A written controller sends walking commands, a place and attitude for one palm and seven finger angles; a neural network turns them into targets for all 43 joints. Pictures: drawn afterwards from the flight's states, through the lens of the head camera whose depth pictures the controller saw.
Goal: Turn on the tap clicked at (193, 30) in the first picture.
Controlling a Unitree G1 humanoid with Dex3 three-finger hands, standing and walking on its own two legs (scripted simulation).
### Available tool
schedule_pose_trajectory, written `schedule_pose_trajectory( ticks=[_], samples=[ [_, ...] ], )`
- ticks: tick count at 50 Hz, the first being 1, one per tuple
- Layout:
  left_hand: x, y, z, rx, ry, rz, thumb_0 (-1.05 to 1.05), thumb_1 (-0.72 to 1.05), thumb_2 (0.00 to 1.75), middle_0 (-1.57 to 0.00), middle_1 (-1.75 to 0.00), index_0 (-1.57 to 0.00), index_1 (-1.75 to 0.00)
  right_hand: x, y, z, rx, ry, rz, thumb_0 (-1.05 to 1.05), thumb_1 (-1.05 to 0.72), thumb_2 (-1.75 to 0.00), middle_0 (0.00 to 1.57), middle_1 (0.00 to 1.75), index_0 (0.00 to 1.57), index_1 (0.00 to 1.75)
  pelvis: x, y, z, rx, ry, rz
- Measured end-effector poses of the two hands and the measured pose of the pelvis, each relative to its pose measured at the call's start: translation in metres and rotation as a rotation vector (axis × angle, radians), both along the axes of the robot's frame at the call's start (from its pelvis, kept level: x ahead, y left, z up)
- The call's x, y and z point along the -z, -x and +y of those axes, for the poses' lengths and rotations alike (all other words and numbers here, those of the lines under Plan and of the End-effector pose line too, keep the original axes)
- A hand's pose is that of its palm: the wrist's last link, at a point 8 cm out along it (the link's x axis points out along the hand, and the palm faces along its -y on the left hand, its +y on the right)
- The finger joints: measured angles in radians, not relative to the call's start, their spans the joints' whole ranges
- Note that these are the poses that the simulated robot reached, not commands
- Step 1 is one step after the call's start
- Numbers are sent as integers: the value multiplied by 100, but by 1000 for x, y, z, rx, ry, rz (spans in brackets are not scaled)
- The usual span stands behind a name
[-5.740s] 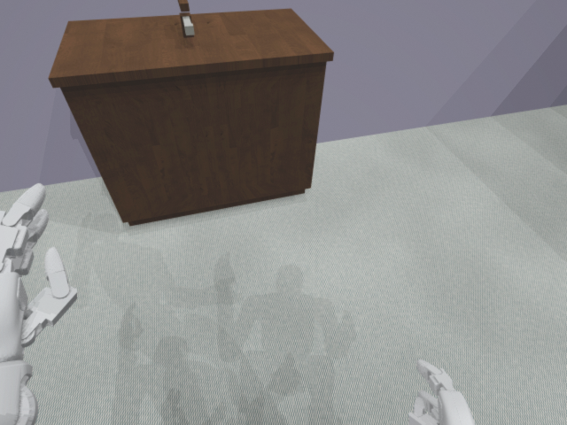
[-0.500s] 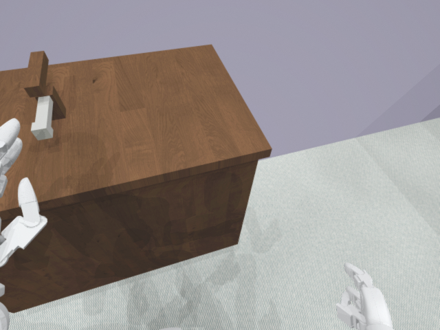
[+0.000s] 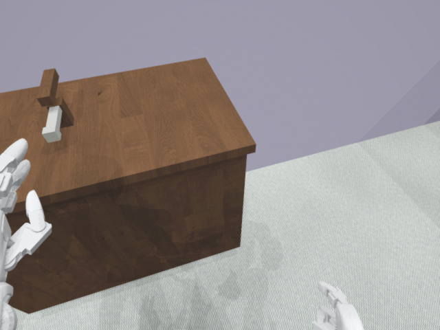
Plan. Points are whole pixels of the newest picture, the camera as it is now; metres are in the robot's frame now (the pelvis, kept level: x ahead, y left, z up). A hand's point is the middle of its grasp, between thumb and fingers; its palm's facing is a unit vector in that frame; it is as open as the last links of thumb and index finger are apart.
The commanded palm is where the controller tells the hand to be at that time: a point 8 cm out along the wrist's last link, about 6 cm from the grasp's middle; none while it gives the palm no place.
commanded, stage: come to a stop and stand still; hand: left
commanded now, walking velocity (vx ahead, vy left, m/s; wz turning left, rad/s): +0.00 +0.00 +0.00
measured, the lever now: (51, 133) +0.50 +0.44 +0.06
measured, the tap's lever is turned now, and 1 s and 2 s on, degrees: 0 0 0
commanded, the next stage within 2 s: look again from close up in 0.66 s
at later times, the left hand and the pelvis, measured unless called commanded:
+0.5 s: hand (31, 270) +0.15 +0.23 +0.17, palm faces +0.44 -0.81 -0.39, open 7.4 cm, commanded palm +0.11 +0.27 +0.18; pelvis -0.05 -0.01 +0.00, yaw +1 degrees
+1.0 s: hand (24, 229) +0.20 +0.26 +0.18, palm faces +0.39 -0.84 -0.37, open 7.4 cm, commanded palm +0.13 +0.30 +0.18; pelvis -0.03 +0.02 +0.00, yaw -1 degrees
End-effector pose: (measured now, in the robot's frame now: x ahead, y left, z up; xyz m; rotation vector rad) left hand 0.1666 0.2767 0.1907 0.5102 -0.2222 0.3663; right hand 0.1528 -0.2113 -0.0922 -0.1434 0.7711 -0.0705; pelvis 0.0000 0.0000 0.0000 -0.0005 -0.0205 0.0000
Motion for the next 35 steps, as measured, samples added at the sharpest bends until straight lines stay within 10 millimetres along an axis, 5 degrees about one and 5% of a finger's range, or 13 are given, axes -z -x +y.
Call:
schedule_pose_trajectory(
  ticks=[5,10,17,24,35],
  samples=[
    [7,9,-5,-22,39,-4,1,88,90,-21,-30,-21,-30,-1,21,-37,53,80,32,1,-90,-90,21,30,20,30,-1,4,-8,-17,-9,6],
    [16,16,-2,-27,65,-36,1,88,90,-21,-30,-21,-30,-7,28,-53,54,150,26,1,-90,-90,20,30,20,30,3,15,-10,-36,17,3],
    [11,36,-5,-11,44,-47,1,89,90,-21,-30,-21,-30,-23,29,-39,26,129,-44,1,-90,-90,20,30,20,30,-1,33,-12,-16,-3,-10],
    [4,54,-9,-25,22,-48,1,89,90,-21,-30,-21,-30,-15,31,-17,-22,49,-74,1,-90,-90,20,30,20,30,-1,46,-13,-15,5,-2],
    [21,50,1,-36,84,1,1,89,90,-21,-30,-21,-30,-9,58,-11,-11,66,7,1,-90,-90,21,30,20,30,-3,50,-5,-16,10,-6]
  ],
)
